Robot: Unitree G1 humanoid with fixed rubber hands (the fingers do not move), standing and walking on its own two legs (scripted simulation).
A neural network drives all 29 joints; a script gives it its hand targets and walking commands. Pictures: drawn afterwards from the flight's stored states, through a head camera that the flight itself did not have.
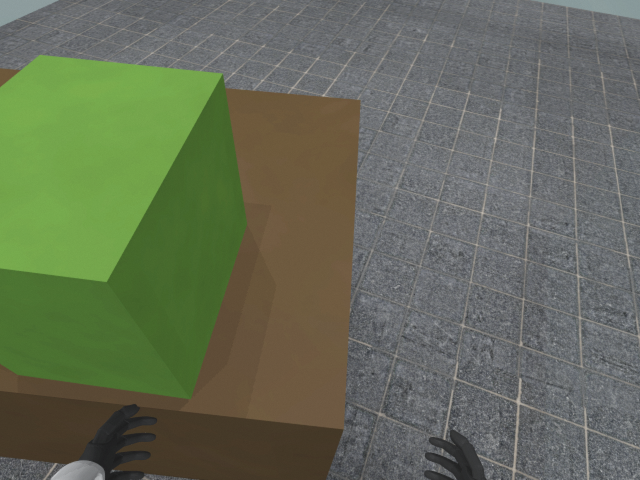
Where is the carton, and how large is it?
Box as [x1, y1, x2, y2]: [0, 55, 246, 398]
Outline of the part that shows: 39,55 0,87 0,363 15,373 22,375 190,398 246,225 222,73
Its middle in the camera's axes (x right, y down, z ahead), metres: -0.26 -0.01 +0.50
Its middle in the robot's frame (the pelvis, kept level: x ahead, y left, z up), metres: +0.40 +0.27 +0.08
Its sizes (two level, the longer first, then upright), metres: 0.312 0.239 0.285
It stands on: a pedestal, 0.71 m high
